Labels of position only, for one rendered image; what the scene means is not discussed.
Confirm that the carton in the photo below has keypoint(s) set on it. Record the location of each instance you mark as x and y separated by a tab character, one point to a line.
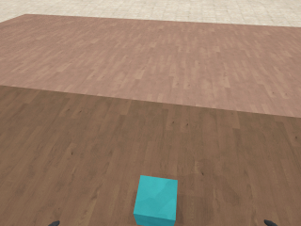
156	201

